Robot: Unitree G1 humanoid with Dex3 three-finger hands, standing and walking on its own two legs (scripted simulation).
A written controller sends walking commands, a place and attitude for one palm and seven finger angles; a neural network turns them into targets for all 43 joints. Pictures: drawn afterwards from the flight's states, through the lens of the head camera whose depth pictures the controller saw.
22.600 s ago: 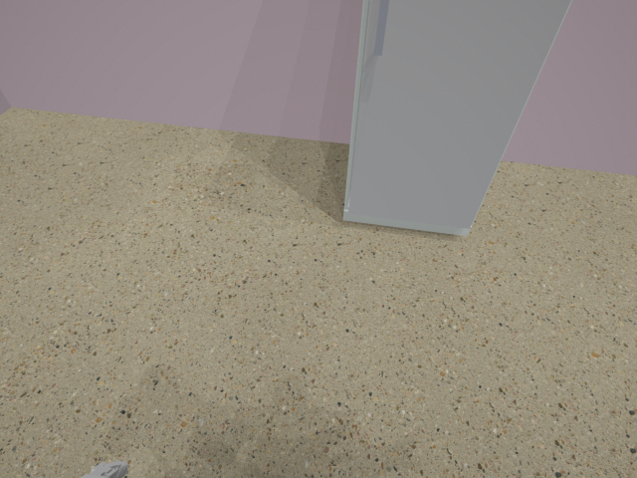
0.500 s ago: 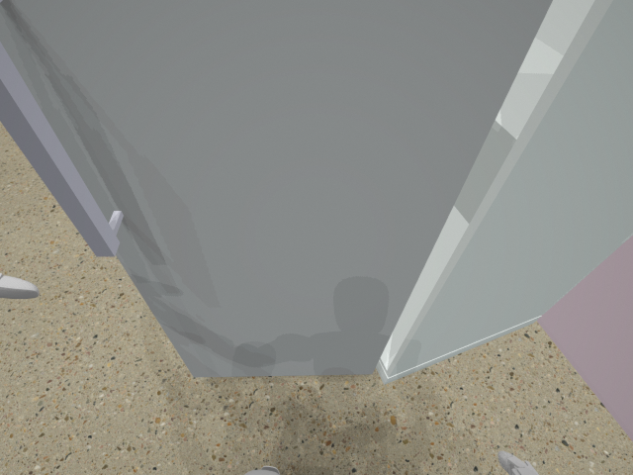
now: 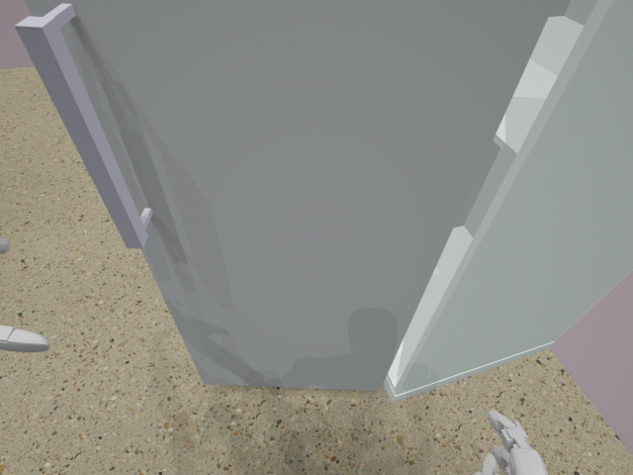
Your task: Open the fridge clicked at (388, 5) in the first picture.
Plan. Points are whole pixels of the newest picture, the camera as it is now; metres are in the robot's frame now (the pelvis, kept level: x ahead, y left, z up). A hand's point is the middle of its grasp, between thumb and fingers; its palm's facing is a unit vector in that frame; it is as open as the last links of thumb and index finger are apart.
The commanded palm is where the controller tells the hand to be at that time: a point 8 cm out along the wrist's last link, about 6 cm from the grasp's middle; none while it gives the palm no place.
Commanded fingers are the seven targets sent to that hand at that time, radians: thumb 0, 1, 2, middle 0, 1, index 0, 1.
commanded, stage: slip the hand off the handle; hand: left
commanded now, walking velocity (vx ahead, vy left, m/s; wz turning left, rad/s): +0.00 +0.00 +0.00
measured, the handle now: (106, 147) +0.41 +0.32 +0.19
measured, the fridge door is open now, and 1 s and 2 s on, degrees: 70 70 70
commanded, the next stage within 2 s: draw the hand back to the body in 0.04 s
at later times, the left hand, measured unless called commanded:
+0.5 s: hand (2, 290) +0.22 +0.33 +0.17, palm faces +0.25 -0.97 -0.04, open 14.7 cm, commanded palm +0.17 +0.37 +0.17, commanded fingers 0.00 -0.55 0.20 -0.25 -1.15 -0.25 -1.15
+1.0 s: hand (35, 305) +0.21 +0.29 +0.17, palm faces +0.54 -0.75 -0.37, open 12.4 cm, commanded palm +0.16 +0.32 +0.19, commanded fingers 0.00 0.28 0.60 -0.22 -0.66 -0.22 -0.66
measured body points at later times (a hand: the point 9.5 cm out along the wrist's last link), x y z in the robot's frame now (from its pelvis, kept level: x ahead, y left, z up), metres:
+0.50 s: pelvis +0.01 -0.01 +0.01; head -0.02 -0.01 +0.46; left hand +0.20 +0.38 +0.17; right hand +0.19 -0.24 -0.04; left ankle +0.05 +0.10 -0.71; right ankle -0.01 -0.13 -0.71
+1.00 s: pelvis +0.01 -0.01 +0.02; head -0.01 -0.03 +0.47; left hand +0.17 +0.33 +0.19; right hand +0.18 -0.24 -0.06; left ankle +0.05 +0.10 -0.71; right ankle -0.01 -0.13 -0.71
